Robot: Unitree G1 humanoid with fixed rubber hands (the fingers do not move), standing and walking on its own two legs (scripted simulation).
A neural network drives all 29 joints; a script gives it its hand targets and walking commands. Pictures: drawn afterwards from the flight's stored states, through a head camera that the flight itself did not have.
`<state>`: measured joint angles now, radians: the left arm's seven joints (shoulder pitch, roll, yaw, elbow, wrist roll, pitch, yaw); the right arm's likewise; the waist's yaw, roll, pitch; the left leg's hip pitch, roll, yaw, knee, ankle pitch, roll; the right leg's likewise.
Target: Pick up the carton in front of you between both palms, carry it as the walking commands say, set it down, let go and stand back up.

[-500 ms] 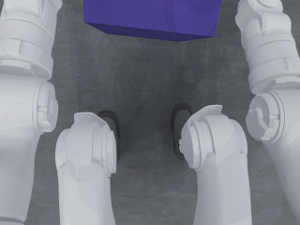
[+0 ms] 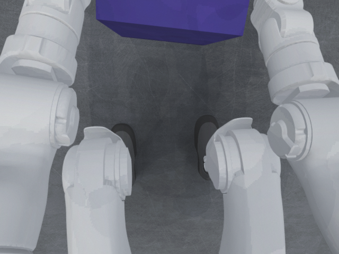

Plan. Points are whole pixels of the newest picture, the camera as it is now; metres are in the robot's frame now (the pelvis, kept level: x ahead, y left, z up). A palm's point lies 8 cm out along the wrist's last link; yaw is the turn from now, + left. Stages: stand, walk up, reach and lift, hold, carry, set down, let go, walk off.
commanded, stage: reach and lift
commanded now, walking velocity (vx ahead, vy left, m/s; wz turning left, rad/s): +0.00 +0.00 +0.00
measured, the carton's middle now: out of the picture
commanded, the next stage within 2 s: none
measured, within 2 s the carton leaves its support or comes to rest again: leaves its support in 0.26 s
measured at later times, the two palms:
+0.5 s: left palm out of the picture +0.55 +0.14 -0.07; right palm out of the picture +0.53 -0.16 -0.07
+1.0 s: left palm out of the picture +0.50 +0.15 +0.09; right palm out of the picture +0.49 -0.15 +0.09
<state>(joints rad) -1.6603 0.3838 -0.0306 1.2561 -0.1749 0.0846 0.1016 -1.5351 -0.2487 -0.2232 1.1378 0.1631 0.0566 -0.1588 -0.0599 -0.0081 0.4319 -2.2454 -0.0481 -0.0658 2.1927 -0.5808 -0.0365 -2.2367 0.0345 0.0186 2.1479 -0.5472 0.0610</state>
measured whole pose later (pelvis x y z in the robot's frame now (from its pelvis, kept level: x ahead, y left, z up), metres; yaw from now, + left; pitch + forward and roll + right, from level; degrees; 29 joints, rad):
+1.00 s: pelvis +0.01 +0.00 +0.14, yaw +2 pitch +43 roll -1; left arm -1.06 0.02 0.43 0.72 0.22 0.40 0.04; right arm -0.99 0.03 -0.50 0.60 -0.22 0.41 -0.06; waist -0.03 0.02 -0.17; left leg -1.94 -0.12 -0.10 1.69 -0.49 -0.06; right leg -1.94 0.10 0.10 1.67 -0.48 0.08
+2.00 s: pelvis +0.11 +0.00 +0.39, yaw +2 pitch +6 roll +0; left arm -0.26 -0.15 0.27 0.44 0.22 0.47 0.04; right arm -0.25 0.15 -0.27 0.42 -0.22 0.48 -0.03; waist 0.00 0.00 -0.13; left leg -0.38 -0.05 -0.15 0.56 -0.28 -0.02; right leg -0.39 0.05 0.14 0.56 -0.27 0.02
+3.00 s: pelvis +0.11 +0.00 +0.40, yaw +2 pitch -5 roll +0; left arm -0.26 -0.15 0.23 0.30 0.28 0.69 0.00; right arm -0.26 0.15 -0.23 0.30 -0.28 0.69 0.00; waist 0.00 0.00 -0.01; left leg -0.08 -0.03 -0.14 0.37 -0.21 -0.01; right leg -0.09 0.03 0.14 0.37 -0.20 0.01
